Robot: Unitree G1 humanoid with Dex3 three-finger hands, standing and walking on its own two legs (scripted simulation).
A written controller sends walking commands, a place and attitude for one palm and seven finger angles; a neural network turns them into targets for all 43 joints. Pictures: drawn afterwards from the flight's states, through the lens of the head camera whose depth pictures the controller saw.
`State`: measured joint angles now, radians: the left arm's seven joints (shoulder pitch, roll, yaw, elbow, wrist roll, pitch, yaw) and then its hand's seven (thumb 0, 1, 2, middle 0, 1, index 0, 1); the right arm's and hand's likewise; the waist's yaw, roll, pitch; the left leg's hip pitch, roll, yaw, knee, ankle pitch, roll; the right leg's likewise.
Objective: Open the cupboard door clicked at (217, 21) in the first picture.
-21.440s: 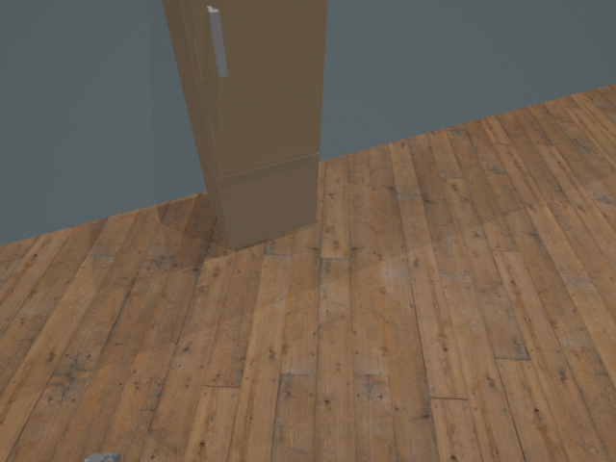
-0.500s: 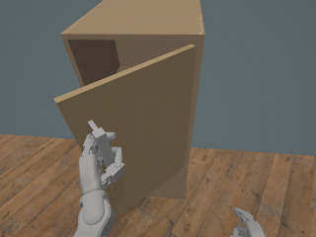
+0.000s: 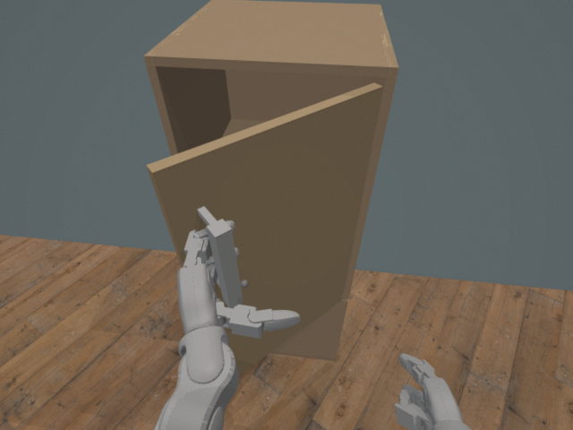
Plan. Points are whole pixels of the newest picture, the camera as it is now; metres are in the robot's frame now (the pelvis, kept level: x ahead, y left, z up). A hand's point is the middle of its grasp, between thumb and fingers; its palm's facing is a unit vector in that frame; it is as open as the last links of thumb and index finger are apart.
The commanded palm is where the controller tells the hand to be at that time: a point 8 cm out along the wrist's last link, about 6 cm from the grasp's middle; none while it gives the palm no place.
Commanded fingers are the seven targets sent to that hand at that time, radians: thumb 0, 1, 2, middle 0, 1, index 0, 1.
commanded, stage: open thumb and fingers to let go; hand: left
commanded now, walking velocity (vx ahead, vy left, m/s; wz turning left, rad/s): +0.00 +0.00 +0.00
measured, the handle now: (219, 259) +0.31 +0.13 +0.11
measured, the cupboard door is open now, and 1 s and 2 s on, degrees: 44 47 46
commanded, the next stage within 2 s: slide the hand sideways off the handle in 0.14 s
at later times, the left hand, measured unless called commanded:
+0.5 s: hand (236, 306) +0.24 +0.09 +0.11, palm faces -0.09 -1.00 -0.02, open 16.2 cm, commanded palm +0.22 +0.13 +0.11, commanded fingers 0.00 -0.50 0.30 -0.15 -0.30 -0.15 -0.30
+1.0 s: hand (217, 332) +0.21 +0.11 +0.10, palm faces -0.05 -1.00 -0.04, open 16.1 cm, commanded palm +0.18 +0.17 +0.11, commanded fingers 0.00 -0.50 0.30 -0.15 -0.30 -0.15 -0.30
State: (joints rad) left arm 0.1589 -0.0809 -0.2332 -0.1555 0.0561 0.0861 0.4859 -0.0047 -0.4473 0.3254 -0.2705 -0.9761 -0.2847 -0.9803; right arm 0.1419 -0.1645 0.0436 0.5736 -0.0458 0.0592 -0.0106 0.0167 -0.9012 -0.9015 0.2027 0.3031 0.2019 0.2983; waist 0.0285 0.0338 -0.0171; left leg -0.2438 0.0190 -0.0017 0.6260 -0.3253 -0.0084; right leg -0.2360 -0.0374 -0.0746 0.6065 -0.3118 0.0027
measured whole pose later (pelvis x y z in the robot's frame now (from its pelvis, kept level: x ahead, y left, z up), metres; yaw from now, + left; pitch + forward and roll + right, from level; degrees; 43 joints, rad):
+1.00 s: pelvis +0.01 -0.01 -0.01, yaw -1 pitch +0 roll +0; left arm 0.51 0.17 -0.04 -0.40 -0.16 -0.03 -0.09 -0.01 -0.49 0.30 -0.20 -0.32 -0.20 -0.33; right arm 0.25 -0.22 0.04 0.48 0.01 -0.10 -0.03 0.02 -0.90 -0.90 0.20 0.30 0.20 0.30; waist 0.02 0.04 -0.05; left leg -0.32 0.04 0.00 0.70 -0.38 -0.03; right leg -0.32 -0.02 -0.07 0.69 -0.37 -0.01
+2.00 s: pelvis +0.00 +0.02 -0.01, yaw +1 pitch -1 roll -2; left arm 0.55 0.27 0.19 -0.47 -0.28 0.03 -0.24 -0.01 -0.49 0.31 -0.16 -0.30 -0.16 -0.30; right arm 0.26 -0.22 0.08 0.53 0.05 -0.25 -0.07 0.02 -0.90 -0.90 0.20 0.30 0.20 0.30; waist 0.05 0.05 -0.06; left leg -0.34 0.02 -0.02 0.74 -0.39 0.01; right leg -0.30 -0.04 -0.08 0.66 -0.34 0.02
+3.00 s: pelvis +0.03 -0.01 +0.02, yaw -1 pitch -5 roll +0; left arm 0.46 0.32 0.31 -0.38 -0.06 -0.07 0.11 0.01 0.87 0.89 -0.21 -0.30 -0.21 -0.30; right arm 0.19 -0.23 0.01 0.64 -0.01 -0.10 -0.08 0.02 -0.90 -0.90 0.20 0.30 0.20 0.30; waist 0.07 0.06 0.03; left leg -0.05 0.04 0.02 0.41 -0.27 -0.02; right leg -0.06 -0.01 -0.06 0.39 -0.25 0.00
